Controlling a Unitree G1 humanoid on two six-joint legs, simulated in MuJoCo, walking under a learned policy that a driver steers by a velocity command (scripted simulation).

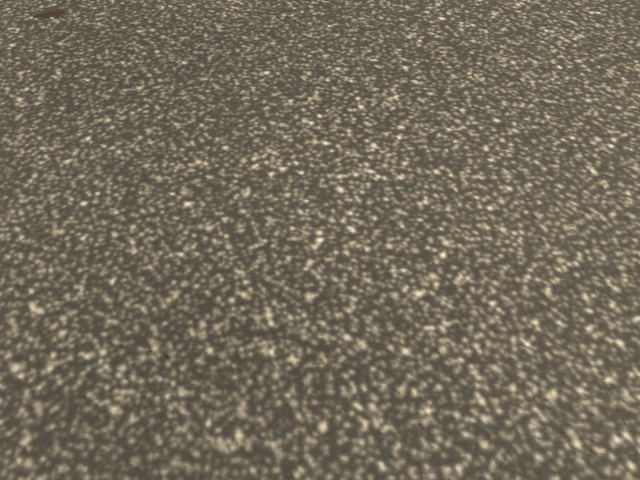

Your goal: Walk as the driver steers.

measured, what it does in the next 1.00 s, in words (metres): walks ahead, turning right: right foot, then left foot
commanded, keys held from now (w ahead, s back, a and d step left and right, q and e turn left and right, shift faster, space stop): e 0.28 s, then w+e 0.10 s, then no key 0.62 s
